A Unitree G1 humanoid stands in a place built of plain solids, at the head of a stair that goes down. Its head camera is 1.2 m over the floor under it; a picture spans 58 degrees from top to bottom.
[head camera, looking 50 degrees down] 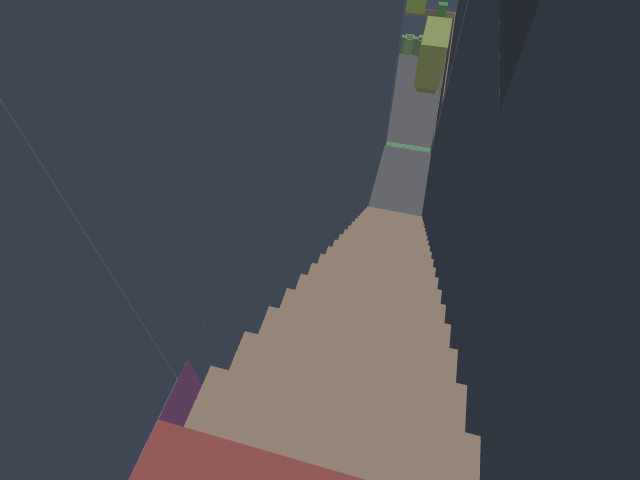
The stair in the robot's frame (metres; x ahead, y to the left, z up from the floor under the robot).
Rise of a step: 0.20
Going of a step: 0.25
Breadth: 0.95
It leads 15 degrees to the right of straight ahead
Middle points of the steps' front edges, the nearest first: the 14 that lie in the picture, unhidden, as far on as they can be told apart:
0.27 0.00 0.00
0.51 -0.06 -0.20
0.74 -0.12 -0.40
0.98 -0.19 -0.60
1.22 -0.25 -0.80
1.46 -0.31 -1.00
1.70 -0.38 -1.21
1.94 -0.44 -1.41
2.18 -0.50 -1.61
2.42 -0.56 -1.81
2.66 -0.63 -2.01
2.90 -0.69 -2.21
3.14 -0.75 -2.41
3.38 -0.82 -2.61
